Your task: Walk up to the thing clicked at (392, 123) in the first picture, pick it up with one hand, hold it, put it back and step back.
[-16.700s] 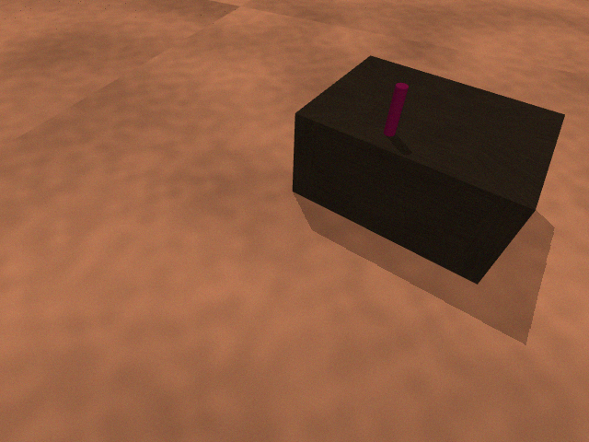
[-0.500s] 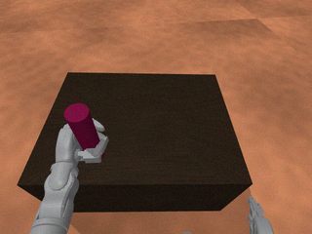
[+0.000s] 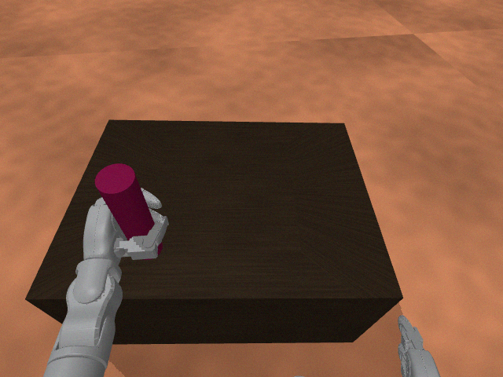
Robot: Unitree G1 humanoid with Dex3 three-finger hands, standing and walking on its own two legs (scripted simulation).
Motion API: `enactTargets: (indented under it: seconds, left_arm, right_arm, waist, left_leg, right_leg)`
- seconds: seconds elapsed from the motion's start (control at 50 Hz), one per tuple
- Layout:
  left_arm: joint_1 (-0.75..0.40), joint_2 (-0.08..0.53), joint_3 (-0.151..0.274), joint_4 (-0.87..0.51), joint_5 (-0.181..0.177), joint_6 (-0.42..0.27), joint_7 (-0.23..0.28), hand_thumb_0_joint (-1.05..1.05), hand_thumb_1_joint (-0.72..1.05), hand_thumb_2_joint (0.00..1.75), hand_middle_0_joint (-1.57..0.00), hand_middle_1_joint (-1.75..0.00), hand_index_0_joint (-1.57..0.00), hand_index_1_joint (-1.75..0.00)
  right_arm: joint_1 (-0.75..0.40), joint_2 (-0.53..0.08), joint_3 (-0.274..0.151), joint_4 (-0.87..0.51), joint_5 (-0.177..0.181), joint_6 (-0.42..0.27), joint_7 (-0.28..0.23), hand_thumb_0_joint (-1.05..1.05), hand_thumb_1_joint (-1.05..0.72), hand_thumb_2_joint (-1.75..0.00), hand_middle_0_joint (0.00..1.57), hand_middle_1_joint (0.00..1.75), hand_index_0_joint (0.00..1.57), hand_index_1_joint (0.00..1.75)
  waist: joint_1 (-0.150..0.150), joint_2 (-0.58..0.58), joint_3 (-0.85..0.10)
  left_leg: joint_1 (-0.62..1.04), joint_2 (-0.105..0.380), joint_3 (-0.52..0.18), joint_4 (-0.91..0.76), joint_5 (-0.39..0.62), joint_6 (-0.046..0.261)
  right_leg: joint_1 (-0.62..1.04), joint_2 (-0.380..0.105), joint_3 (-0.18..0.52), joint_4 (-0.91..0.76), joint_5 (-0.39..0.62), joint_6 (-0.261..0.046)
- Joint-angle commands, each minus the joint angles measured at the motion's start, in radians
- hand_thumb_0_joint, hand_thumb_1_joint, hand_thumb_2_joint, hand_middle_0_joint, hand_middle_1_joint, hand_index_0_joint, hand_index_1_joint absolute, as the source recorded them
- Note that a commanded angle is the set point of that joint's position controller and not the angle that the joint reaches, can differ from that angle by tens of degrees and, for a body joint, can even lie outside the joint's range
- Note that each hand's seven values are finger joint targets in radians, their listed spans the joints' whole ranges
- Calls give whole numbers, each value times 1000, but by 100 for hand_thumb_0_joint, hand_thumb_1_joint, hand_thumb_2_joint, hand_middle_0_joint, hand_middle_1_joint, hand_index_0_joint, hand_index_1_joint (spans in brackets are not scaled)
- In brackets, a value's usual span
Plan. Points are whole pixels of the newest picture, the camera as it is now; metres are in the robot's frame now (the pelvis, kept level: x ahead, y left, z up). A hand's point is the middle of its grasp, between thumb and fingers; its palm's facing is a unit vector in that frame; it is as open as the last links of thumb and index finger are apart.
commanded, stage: hold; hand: left
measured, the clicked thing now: (135, 219) +0.33 +0.18 +0.10
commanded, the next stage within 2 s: crouch in 0.82 s
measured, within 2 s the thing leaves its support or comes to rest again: neither
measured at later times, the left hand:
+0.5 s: hand (151, 234) +0.32 +0.16 +0.06, palm faces +0.08 -1.00 -0.02, open 6.1 cm
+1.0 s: hand (152, 233) +0.32 +0.16 +0.06, palm faces +0.07 -1.00 -0.01, open 6.0 cm
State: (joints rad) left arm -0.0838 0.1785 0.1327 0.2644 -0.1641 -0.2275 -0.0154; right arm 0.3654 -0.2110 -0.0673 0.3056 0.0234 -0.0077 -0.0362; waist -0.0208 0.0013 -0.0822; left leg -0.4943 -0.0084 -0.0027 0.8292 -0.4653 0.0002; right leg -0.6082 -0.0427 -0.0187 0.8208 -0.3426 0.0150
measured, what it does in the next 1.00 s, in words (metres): stands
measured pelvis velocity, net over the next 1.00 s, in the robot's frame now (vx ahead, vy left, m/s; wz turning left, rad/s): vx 0.00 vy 0.01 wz -0.01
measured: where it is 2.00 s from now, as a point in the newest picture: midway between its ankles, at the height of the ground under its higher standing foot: outside the picture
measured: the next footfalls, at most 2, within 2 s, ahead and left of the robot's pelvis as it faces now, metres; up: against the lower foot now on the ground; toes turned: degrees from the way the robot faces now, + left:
none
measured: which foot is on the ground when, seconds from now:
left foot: down 0.00-1.00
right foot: down 0.00-1.00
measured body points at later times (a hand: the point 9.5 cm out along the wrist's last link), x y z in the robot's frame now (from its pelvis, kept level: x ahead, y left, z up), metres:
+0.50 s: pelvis +0.00 +0.00 +0.00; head +0.03 +0.00 +0.45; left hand +0.31 +0.21 +0.07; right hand +0.14 -0.25 -0.06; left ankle -0.03 +0.12 -0.70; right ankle +0.04 -0.13 -0.70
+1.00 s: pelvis +0.00 +0.01 +0.00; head +0.04 +0.00 +0.45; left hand +0.31 +0.21 +0.06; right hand +0.15 -0.25 -0.06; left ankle -0.03 +0.12 -0.70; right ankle +0.04 -0.13 -0.70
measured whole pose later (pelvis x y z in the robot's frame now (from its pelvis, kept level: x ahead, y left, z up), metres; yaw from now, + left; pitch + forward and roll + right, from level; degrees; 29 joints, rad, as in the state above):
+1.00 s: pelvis +0.00 +0.01 +0.00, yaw +0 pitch +8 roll +0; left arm -0.08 0.17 0.11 0.28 -0.17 -0.22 -0.03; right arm 0.37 -0.22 -0.07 0.31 0.02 -0.03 -0.03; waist -0.02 0.01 -0.06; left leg -0.50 -0.01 0.00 0.83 -0.46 0.01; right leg -0.61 -0.04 -0.01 0.81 -0.33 0.02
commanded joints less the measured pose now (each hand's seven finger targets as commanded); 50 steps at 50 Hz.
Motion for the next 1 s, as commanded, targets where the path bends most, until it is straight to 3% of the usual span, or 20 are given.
enactTargets:
  seconds: [0.0, 0.02, 0.06, 0.12, 0.14, 0.16, 0.18, 0.22, 0.3, 0.32, 0.4, 0.48, 0.56, 0.62, 0.68, 0.76, 0.82, 0.9, 0.92, 0.98]
  left_arm:
    - [-229, 99, 34, -161, -19, -53, -21, 0, 52, 133, -138, -145, -140, -146]
    - [-235, 126, 48, -174, -15, -53, -24, 0, 51, 133, -138, -145, -139, -146]
    - [-248, 105, 23, -215, -16, -68, -33, 0, 51, 131, -137, -144, -139, -144]
    - [-298, 112, 28, -275, -22, -90, -25, 0, 48, 128, -134, -141, -136, -141]
    - [-290, 137, 57, -249, -27, -91, -16, 0, 49, 128, -135, -141, -136, -142]
    - [-343, 118, 31, -283, -22, -99, -11, 0, 46, 127, -133, -140, -135, -140]
    - [-297, 140, 62, -219, -21, -97, -4, 0, 44, 129, -133, -141, -134, -141]
    - [-308, 164, 82, -234, -14, -106, 4, 0, 48, 130, -132, -140, -133, -141]
    - [-221, 135, 81, -129, -16, -88, -6, 0, 51, 133, -136, -145, -137, -145]
    - [-233, 132, 69, -142, -17, -87, -13, 0, 52, 132, -137, -144, -138, -144]
    - [-214, 84, 2, -176, -20, -74, -38, 0, 54, 134, -141, -147, -142, -147]
    - [-309, 99, 15, -232, -26, -89, -24, 0, 47, 131, -138, -144, -139, -145]
    - [-324, 154, 60, -277, -13, -109, 9, 0, 48, 130, -135, -143, -136, -143]
    - [-290, 144, 60, -257, -10, -97, 8, 0, 51, 131, -136, -143, -137, -143]
    - [-254, 111, 28, -188, -6, -71, -2, 0, 52, 132, -137, -145, -139, -145]
    - [-252, 100, 40, -103, -15, -35, -13, 0, 49, 132, -139, -146, -140, -146]
    - [-265, 90, 14, -138, -13, -42, -24, 0, 53, 131, -138, -144, -139, -144]
    - [-299, 121, 35, -276, -18, -80, -20, 0, 46, 133, -135, -144, -135, -145]
    - [-307, 154, 58, -295, -19, -85, -10, 0, 43, 125, -135, -140, -137, -139]
    - [-320, 98, 21, -223, -13, -97, 2, 0, 46, 126, -138, -141, -139, -142]
  right_arm:
    - [-28, -117, -52, -137, 5, -49, -8, 0, 56, -5, 5, 5, 5, 5]
    - [-16, -141, -80, -127, 5, -47, -10, 0, 56, -5, 5, 5, 5, 5]
    - [-14, -90, -33, -118, 3, -52, -2, 0, 56, -5, 5, 5, 5, 5]
    - [-70, -112, -41, -173, 0, -66, -8, 0, 56, -5, 5, 5, 5, 5]
    - [-87, -163, -86, -165, -2, -67, -15, 0, 55, -5, 5, 5, 5, 5]
    - [-81, -100, -33, -152, -3, -67, -11, 0, 55, -5, 5, 5, 5, 5]
    - [-94, -147, -66, -182, -2, -67, -18, 0, 55, -5, 5, 5, 5, 5]
    - [-36, -123, -60, -160, -3, -57, -21, 0, 56, -5, 5, 5, 5, 5]
    - [-24, -142, -76, -150, 3, -53, -20, 0, 56, -5, 5, 5, 5, 5]
    - [-8, -106, -45, -130, 3, -53, -13, 0, 57, -5, 5, 5, 5, 5]
    - [-30, -107, -35, -143, 7, -61, -7, 0, 56, -5, 5, 5, 5, 5]
    - [-90, -113, -35, -171, 4, -77, -11, 0, 55, -5, 5, 5, 5, 5]
    - [-35, -147, -77, -163, -2, -67, -24, 0, 55, -5, 5, 5, 5, 5]
    - [-1, -108, -45, -144, 0, -59, -22, 0, 55, -5, 5, 5, 5, 5]
    - [0, -118, -56, -170, 4, -55, -20, 0, 56, -5, 5, 5, 5, 5]
    - [-44, -120, -57, -121, 10, -55, -11, 0, 56, -5, 5, 5, 5, 5]
    - [-35, -99, -30, -135, 7, -62, -5, 0, 56, -5, 5, 5, 5, 5]
    - [-57, -136, -59, -187, 2, -74, -5, 0, 55, -6, 5, 5, 5, 5]
    - [-65, -178, -99, -185, 1, -76, -13, 0, 55, -5, 5, 5, 5, 5]
    - [-63, -116, -37, -215, 0, -78, -11, 0, 54, -5, 5, 5, 5, 5]
  waist:
    - [-1, -18, -188]
    - [-6, -6, -211]
    - [5, 8, -227]
    - [0, -10, -299]
    - [-3, -21, -284]
    - [-2, -14, -275]
    - [-6, -49, -288]
    - [-7, -50, -270]
    - [-7, -68, -182]
    - [2, -43, -181]
    - [3, -1, -192]
    - [-1, -10, -249]
    - [-9, -2, -314]
    - [-2, -32, -270]
    - [-20, -47, -217]
    - [-3, -29, -107]
    - [5, -6, -149]
    - [10, 17, -301]
    - [15, 17, -298]
    - [-15, -31, -284]
  left_leg:
    - [-32, -7, 9, -125, 259, 0]
    - [-19, -11, 12, -125, 252, 2]
    - [-12, -11, 12, -120, 271, 0]
    - [18, -10, 9, -105, 315, 0]
    - [0, -8, 6, -106, 298, 0]
    - [-3, -10, 7, -104, 272, 4]
    - [-4, -8, 5, -107, 271, 3]
    - [-15, -14, 10, -110, 233, 9]
    - [-33, -13, 10, -141, 153, 11]
    - [-34, -15, 12, -142, 148, 11]
    - [-18, -10, 8, -147, 205, 1]
    - [-7, -6, 4, -127, 238, 2]
    - [35, -7, 2, -113, 303, -4]
    - [18, -14, 9, -119, 265, 6]
    - [13, -8, 6, -140, 251, 2]
    - [-54, -4, 4, -158, 186, 1]
    - [-34, -5, 6, -156, 204, 0]
    - [39, -2, 0, -134, 314, -9]
    - [31, -3, -2, -132, 310, -10]
    - [18, 5, -9, -124, 305, -11]
  right_leg:
    - [195, 16, -10, -97, 215, -23]
    - [202, 14, -7, -99, 215, -22]
    - [216, 14, -10, -92, 227, -23]
    - [252, 15, -7, -79, 280, -22]
    - [244, 14, -6, -80, 260, -22]
    - [237, 13, -4, -85, 243, -19]
    - [242, 12, -4, -85, 237, -19]
    - [249, 9, 0, -100, 214, -14]
    - [199, 15, -8, -124, 131, -14]
    - [209, 14, -8, -126, 127, -16]
    - [205, 22, -16, -108, 163, -22]
    - [219, 21, -12, -96, 192, -24]
    - [250, 20, -7, -81, 253, -26]
    - [255, 16, -5, -99, 238, -17]
    - [232, 21, -13, -112, 215, -19]
    - [175, 23, -17, -124, 142, -24]
    - [190, 24, -18, -118, 151, -26]
    - [250, 28, -18, -85, 243, -30]
    - [254, 27, -18, -87, 240, -29]
    - [235, 27, -14, -80, 239, -28]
